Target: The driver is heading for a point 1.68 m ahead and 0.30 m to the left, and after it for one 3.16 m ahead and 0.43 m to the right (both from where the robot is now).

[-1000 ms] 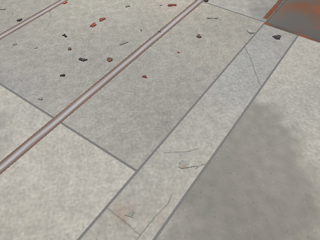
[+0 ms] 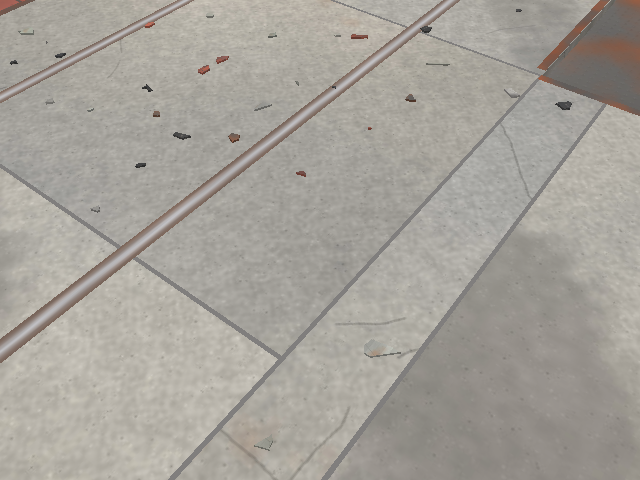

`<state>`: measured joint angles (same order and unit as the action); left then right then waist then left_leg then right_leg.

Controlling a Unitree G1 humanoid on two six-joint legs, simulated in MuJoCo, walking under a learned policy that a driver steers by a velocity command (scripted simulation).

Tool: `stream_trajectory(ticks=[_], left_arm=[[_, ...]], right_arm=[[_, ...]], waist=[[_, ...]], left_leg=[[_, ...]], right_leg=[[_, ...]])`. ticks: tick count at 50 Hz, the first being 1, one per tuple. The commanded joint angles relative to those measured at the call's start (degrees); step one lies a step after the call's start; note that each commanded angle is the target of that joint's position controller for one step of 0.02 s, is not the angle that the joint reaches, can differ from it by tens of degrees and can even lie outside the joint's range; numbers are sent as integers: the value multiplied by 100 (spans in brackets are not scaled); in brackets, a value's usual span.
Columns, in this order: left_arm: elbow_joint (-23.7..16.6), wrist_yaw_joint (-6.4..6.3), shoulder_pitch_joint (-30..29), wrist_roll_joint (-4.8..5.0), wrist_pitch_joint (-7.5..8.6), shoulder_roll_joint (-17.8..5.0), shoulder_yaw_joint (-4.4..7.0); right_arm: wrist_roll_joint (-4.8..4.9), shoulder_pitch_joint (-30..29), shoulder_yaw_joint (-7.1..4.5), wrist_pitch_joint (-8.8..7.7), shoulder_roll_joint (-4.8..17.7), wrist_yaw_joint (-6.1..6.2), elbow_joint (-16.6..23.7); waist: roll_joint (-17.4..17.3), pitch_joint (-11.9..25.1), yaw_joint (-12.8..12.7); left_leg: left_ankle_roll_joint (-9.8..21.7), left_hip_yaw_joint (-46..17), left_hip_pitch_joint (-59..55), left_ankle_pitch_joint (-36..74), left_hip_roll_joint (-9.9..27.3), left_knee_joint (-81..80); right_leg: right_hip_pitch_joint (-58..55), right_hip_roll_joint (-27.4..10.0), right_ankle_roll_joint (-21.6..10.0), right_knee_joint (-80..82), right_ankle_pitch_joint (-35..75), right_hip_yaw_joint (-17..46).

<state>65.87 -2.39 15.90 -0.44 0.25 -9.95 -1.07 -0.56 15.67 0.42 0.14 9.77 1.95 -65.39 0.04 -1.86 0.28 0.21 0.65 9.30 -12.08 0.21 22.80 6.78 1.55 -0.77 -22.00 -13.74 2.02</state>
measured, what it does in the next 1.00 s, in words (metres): walks ahead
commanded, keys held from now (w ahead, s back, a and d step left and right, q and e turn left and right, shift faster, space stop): no key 0.50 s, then w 0.50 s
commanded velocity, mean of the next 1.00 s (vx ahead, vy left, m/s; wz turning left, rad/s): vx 0.15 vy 0.00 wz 0.00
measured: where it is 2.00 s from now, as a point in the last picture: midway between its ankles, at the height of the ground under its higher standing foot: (328, 401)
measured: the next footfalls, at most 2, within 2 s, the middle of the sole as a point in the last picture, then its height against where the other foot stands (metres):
left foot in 1.18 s outside the picture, level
right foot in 1.72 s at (378, 392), level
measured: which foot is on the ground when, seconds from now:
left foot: down 0.00-0.80, up 0.82-1.00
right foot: down 0.00-1.00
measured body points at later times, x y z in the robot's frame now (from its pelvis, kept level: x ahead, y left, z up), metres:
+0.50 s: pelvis +0.00 +0.01 +0.00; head +0.01 +0.01 +0.45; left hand -0.02 +0.22 -0.16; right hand -0.02 -0.22 -0.16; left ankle +0.00 +0.12 -0.74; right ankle -0.02 -0.11 -0.74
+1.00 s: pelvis +0.13 -0.02 +0.00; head +0.14 -0.03 +0.45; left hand +0.02 +0.20 -0.14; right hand +0.21 -0.26 -0.15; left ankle +0.16 +0.09 -0.68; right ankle +0.00 -0.10 -0.74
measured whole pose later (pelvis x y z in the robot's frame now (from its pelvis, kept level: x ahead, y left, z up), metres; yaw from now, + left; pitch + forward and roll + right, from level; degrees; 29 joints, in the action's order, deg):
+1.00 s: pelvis +0.13 -0.02 +0.00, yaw +0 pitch +1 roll +1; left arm 64.2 -1.1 30.4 -1.2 5.4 -8.2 1.1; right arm -1.8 11.1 -3.3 -2.8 12.0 -1.7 -57.6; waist -1.1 -0.2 -1.9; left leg 3.7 3.7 32.0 -15.7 1.5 56.9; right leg -2.9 2.7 -3.6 -14.2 -18.4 -0.5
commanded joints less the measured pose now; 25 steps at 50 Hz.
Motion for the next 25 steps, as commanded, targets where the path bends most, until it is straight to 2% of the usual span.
stream_trajectory(ticks=[1, 25], left_arm=[[-29, -19, 381, -1, 21, -462, 69], [48, -42, 651, -5, 28, -247, 84]], right_arm=[[-1, 357, -69, -25, 481, 20, 38], [0, 580, -79, -42, 296, 45, -36]], waist=[[-30, -219, -1], [-11, -290, 1]], left_leg=[[160, -476, -11, 603, 492, -356], [192, -491, 35, 598, 464, -330]], right_leg=[[348, -543, -172, 377, 761, 440], [395, -558, -136, 310, 735, 395]])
